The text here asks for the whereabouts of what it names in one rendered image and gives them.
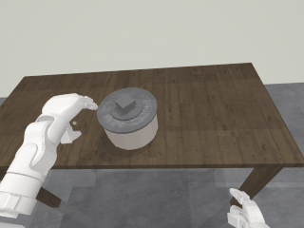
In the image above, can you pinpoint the pot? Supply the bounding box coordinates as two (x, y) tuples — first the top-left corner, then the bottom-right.
(104, 114), (159, 150)

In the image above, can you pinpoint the table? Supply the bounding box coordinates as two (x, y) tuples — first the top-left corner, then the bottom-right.
(0, 63), (304, 209)

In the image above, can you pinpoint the knob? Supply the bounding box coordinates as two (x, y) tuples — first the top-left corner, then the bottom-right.
(115, 93), (136, 112)

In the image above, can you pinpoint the right robot hand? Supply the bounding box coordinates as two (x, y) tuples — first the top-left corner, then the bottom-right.
(227, 188), (265, 228)

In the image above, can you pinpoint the left robot forearm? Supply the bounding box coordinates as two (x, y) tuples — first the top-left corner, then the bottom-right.
(0, 112), (67, 219)

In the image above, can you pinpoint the left robot hand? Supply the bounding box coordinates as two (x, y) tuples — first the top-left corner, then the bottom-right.
(42, 93), (98, 144)

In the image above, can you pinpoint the lid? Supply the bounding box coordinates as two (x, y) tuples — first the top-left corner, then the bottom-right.
(97, 87), (158, 134)

